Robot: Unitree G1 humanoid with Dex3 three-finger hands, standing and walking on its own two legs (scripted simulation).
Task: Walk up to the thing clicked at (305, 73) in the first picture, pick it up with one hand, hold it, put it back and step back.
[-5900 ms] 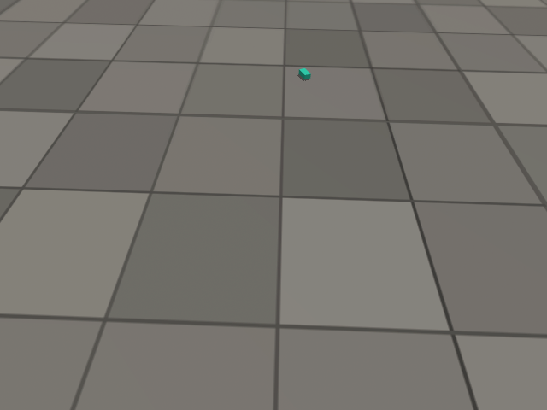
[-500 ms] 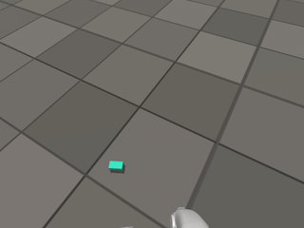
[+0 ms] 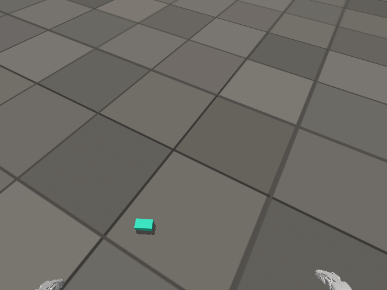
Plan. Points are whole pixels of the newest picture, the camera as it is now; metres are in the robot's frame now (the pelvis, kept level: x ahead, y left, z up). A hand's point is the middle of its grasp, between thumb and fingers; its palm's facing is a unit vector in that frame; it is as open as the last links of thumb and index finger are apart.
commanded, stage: walk up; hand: left
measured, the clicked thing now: (144, 224) +0.53 +0.23 -0.74
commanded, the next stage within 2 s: stand in 1.48 s
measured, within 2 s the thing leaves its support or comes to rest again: neither
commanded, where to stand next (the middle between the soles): +0.09 -0.03 m, yaw +2 degrees
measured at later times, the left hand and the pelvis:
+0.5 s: hand out of the picture +0.09 +0.22 -0.14, palm faces -0.05 -0.94 -0.32, open 7.4 cm; pelvis +0.01 -0.03 +0.02, yaw -2 degrees
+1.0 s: hand out of the picture +0.14 +0.21 -0.13, palm faces -0.08 -0.94 -0.32, open 7.4 cm; pelvis +0.02 -0.03 +0.02, yaw -3 degrees
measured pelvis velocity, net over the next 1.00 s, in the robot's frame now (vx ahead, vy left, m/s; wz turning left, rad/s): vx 0.02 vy -0.03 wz -0.05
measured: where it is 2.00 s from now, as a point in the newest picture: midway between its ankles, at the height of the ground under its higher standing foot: outside the picture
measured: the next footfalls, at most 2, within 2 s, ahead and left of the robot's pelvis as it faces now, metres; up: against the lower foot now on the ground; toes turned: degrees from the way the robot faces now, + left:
none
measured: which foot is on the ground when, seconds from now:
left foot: down 0.00-1.00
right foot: down 0.00-1.00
